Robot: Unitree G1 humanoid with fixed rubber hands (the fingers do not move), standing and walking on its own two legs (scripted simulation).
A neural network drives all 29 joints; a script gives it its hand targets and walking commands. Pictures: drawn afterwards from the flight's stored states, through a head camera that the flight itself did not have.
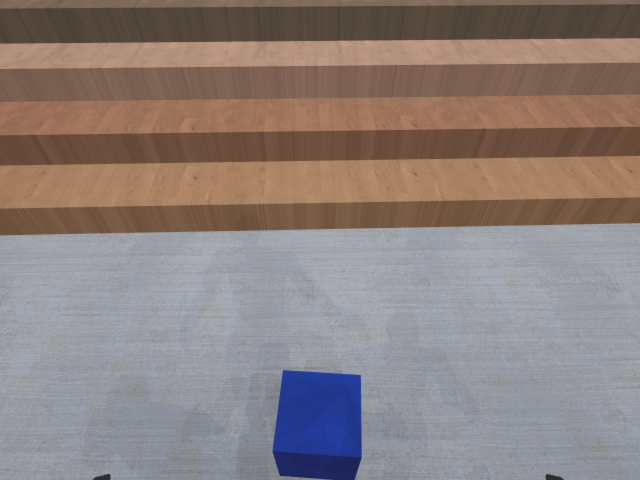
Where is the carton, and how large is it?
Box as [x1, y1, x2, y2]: [273, 370, 361, 479]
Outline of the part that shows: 283,370 273,443 273,454 279,474 329,479 354,479 361,457 360,375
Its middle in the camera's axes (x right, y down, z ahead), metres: +0.00 +0.51 +1.07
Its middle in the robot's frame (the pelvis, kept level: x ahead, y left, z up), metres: +0.40 +0.01 -0.66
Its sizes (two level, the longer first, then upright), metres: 0.210 0.200 0.250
